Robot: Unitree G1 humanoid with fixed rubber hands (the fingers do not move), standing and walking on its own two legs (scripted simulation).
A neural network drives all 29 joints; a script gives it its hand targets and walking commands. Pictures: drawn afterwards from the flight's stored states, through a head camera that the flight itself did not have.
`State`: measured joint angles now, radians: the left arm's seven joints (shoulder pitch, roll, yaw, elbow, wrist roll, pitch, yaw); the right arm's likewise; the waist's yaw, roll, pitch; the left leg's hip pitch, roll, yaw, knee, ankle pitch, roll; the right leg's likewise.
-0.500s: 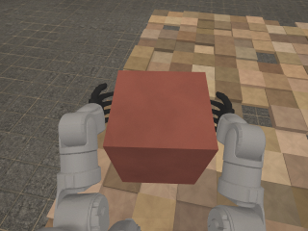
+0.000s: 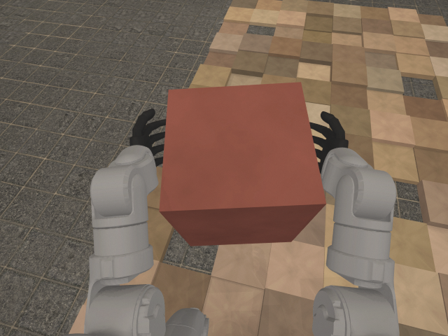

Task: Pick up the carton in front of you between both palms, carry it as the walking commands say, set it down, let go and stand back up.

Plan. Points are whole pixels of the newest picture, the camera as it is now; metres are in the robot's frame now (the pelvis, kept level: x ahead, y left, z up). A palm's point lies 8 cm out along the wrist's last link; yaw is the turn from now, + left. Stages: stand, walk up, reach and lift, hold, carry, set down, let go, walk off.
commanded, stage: carry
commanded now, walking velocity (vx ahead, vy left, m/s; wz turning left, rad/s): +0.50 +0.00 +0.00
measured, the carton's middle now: (237, 175) +0.37 +0.02 +0.05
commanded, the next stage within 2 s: none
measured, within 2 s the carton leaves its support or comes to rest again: neither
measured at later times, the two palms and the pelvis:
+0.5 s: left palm (169, 67) +0.66 +0.21 +0.06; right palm (294, 80) +0.62 -0.09 +0.07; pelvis +0.31 +0.09 -0.01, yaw -2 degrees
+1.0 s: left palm out of the picture +0.95 +0.24 +0.12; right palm out of the picture +0.97 -0.06 +0.12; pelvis +0.61 +0.06 -0.02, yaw +1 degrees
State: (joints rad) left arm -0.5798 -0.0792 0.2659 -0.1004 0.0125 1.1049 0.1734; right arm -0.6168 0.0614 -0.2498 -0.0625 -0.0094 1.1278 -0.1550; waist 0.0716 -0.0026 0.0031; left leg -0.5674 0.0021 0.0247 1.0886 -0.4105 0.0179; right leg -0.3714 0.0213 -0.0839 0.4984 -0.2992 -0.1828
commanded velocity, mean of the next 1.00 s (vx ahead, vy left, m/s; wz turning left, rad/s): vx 0.50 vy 0.00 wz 0.00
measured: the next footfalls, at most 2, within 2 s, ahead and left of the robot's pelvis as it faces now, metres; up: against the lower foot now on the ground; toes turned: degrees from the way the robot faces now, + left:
left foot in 0.26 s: +0.35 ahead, +0.12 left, -0.02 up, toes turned +0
right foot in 0.80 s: +0.68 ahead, -0.01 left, -0.02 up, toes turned -4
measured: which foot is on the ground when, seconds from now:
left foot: up 0.00-0.24, down 0.26-0.80, up 0.82-1.00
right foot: down 0.00-0.28, up 0.30-0.78, down 0.80-1.00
